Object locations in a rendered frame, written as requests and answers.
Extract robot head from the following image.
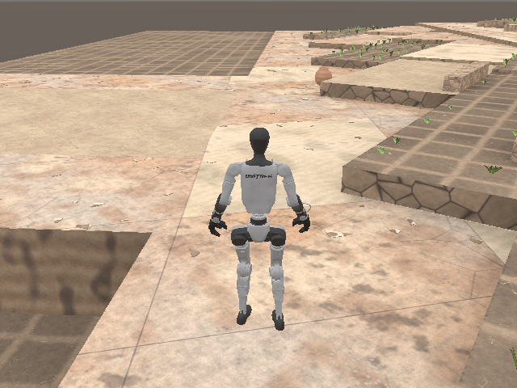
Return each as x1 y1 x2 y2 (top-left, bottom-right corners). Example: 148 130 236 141
246 128 273 167

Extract robot right hand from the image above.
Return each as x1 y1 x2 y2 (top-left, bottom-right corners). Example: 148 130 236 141
292 215 310 233

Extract robot torso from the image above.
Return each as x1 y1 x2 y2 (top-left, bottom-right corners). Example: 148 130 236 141
240 159 278 243

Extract right robot forearm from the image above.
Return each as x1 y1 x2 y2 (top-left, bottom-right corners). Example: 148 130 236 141
292 195 308 221

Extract left robot forearm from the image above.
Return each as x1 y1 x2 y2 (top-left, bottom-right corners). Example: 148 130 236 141
211 194 227 223

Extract left robot upper arm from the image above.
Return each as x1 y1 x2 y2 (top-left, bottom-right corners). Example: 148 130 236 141
219 162 242 206

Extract robot left hand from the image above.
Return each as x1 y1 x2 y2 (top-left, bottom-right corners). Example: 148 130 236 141
208 219 227 237

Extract right robot upper arm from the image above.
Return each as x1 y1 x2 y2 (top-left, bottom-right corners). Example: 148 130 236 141
275 162 299 207

